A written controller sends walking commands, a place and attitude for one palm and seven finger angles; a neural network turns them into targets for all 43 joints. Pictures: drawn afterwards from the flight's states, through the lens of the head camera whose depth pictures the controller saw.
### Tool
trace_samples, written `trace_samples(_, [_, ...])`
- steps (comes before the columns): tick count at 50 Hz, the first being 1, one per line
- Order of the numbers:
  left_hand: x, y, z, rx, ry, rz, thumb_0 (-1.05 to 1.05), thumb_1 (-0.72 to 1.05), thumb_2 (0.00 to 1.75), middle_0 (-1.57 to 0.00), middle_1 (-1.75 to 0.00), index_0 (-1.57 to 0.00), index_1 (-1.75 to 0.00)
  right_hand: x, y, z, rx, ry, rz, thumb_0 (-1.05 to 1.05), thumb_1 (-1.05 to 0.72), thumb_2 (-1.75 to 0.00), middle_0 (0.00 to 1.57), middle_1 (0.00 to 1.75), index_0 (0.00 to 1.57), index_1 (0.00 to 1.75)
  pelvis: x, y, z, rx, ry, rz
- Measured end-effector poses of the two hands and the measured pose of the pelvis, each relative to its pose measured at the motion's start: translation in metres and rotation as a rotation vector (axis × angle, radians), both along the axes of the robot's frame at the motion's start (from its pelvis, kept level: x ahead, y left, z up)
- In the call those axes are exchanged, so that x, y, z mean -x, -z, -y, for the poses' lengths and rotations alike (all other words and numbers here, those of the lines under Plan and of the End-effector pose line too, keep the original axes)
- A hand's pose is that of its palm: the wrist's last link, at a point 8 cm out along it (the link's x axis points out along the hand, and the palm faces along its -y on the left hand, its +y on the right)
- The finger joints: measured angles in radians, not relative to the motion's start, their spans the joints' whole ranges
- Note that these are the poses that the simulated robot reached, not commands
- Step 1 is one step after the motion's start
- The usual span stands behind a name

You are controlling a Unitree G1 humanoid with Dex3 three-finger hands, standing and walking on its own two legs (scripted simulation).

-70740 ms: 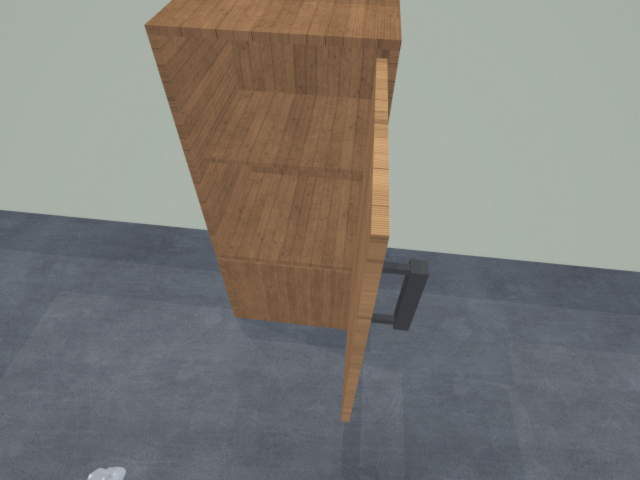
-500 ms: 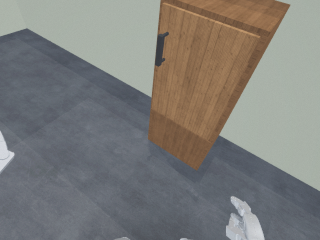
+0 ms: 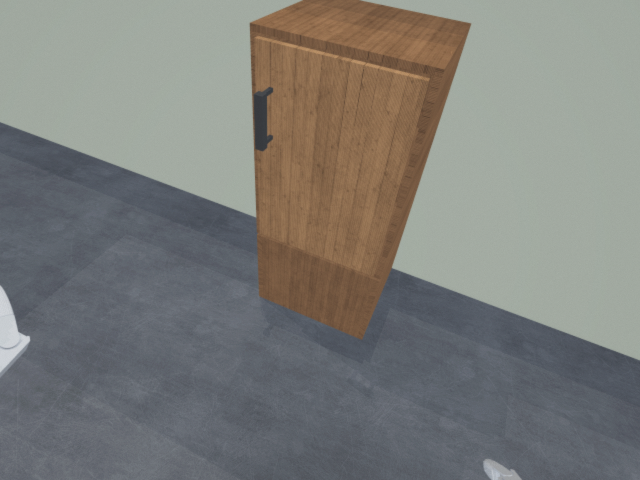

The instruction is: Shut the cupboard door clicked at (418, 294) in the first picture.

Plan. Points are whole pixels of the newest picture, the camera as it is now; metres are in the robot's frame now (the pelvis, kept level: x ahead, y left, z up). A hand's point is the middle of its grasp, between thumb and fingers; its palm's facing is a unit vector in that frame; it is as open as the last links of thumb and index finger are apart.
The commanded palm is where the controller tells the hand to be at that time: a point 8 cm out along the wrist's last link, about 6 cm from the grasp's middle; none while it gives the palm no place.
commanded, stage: stop stepping back and stand still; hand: left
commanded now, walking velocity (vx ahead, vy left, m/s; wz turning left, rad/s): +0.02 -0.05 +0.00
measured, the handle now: (265, 119) +0.90 +0.14 +0.03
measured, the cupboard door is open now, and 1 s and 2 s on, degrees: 0 0 0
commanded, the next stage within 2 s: let the arm hang, fingers relaxed in 0.86 s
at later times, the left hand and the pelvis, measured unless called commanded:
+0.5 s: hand (41, 317) +0.23 +0.28 +0.16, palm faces +0.42 -0.79 -0.45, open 7.4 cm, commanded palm +0.17 +0.31 +0.18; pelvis +0.03 +0.01 +0.00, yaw -1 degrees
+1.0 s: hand (77, 315) +0.26 +0.26 +0.12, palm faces +0.35 -0.81 -0.46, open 7.4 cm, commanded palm none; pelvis +0.04 +0.00 +0.00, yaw -1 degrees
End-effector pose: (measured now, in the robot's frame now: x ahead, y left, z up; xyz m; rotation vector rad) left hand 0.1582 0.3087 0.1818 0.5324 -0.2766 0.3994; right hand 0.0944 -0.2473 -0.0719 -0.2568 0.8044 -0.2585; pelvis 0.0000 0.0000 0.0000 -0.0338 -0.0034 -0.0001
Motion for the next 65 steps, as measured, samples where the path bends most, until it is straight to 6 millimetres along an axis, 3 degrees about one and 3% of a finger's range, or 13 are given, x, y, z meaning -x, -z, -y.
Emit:
trace_samples(10, [0.008,0.014,-0.002,0.049,-0.033,-0.051,0.01,0.89,0.9,-0.22,-0.3,-0.21,-0.3,-0.031,0.011,-0.023,-0.057,-0.064,0.024,0.02,-0.91,-0.9,0.2,0.3,0.2,0.3,-0.002,0.004,-0.007,0.012,0.014,0.012])
trace_samples(15, [-0.007,0.02,-0.008,0.092,-0.055,-0.028,0.01,0.89,0.9,-0.22,-0.3,-0.21,-0.3,-0.052,0.004,-0.031,-0.049,-0.085,0.052,0.02,-0.91,-0.9,0.2,0.3,0.2,0.3,-0.01,0.003,-0.01,-0.001,0.01,0.011])
trace_samples(20, [-0.021,0.009,-0.005,0.054,-0.038,-0.027,0.02,0.89,0.9,-0.21,-0.3,-0.21,-0.3,-0.071,-0.005,-0.036,-0.061,-0.105,0.093,0.02,-0.91,-0.9,0.2,0.3,0.2,0.3,-0.018,-0.001,-0.009,-0.015,0.002,-0.016])
trace_samples(27, [-0.035,0.011,-0.002,0.023,-0.022,-0.09,0.01,0.89,0.9,-0.21,-0.3,-0.21,-0.3,-0.09,-0.001,-0.03,-0.069,-0.103,0.063,0.02,-0.9,-0.9,0.2,0.3,0.2,0.3,-0.035,-0.001,-0.007,-0.009,0.012,-0.04])
trace_samples(37, [-0.055,0.012,0.007,0.038,-0.005,-0.084,0.02,0.89,0.9,-0.22,-0.3,-0.21,-0.3,-0.103,0.0,-0.013,-0.053,-0.066,0.057,0.02,-0.91,-0.9,0.2,0.3,0.2,0.3,-0.048,0.001,-0.003,-0.016,0.018,-0.035])
trace_samples(48, [-0.054,0.012,0.008,0.023,-0.007,-0.098,0.01,0.89,0.9,-0.22,-0.3,-0.21,-0.3,-0.095,0.003,-0.008,-0.067,-0.041,0.045,0.02,-0.91,-0.9,0.2,0.3,0.2,0.3,-0.049,0.001,0.001,-0.014,0.022,-0.038])
trace_samples(49, [-0.055,0.019,0.008,0.031,0.001,-0.114,0.01,0.89,0.9,-0.21,-0.3,-0.21,-0.3,-0.094,0.006,-0.008,-0.078,-0.056,0.049,0.02,-0.91,-0.9,0.2,0.3,0.2,0.3,-0.047,0.002,0.0,-0.012,0.016,-0.038])
trace_samples(51, [-0.063,0.059,0.006,0.08,0.005,-0.27,0.01,0.9,0.9,-0.21,-0.3,-0.21,-0.3,-0.092,0.017,-0.006,-0.089,-0.114,0.018,0.01,-0.91,-0.9,0.2,0.3,0.2,0.3,-0.042,0.004,-0.003,-0.008,0.004,-0.036])
trace_samples(55, [-0.052,0.18,0.015,0.256,-0.027,-0.751,0.0,0.91,0.9,-0.2,-0.3,-0.2,-0.3,-0.076,0.039,0.001,-0.085,-0.13,-0.085,0.01,-0.91,-0.9,0.2,0.3,0.2,0.3,-0.033,0.009,-0.008,-0.012,-0.003,-0.021])
trace_samples(58, [-0.01,0.259,0.041,0.39,-0.038,-1.078,0.01,0.91,0.9,-0.2,-0.3,-0.2,-0.3,-0.05,0.045,0.004,-0.077,-0.092,-0.169,0.01,-0.91,-0.9,0.2,0.3,0.2,0.3,-0.029,0.01,-0.008,-0.02,-0.002,-0.004])
trace_samples(60, [0.027,0.297,0.065,0.477,-0.037,-1.259,0.01,0.91,0.9,-0.2,-0.29,-0.2,-0.3,-0.027,0.047,0.004,-0.07,-0.066,-0.244,0.01,-0.91,-0.9,0.2,0.3,0.2,0.3,-0.028,0.008,-0.007,-0.023,-0.001,0.006])
trace_samples(62, [0.066,0.322,0.086,0.564,-0.048,-1.403,0.01,0.92,0.9,-0.2,-0.3,-0.2,-0.3,-0.002,0.048,0.002,-0.065,-0.042,-0.33,0.01,-0.91,-0.9,0.2,0.3,0.2,0.3,-0.027,0.006,-0.006,-0.022,-0.002,0.012])
trace_samples(65, [0.114,0.336,0.082,0.627,-0.154,-1.509,0.0,1.0,0.9,-0.21,-0.3,-0.21,-0.3,0.037,0.05,-0.002,-0.064,-0.014,-0.469,0.01,-0.91,-0.9,0.2,0.3,0.2,0.3,-0.025,0.002,-0.003,-0.017,-0.01,0.014])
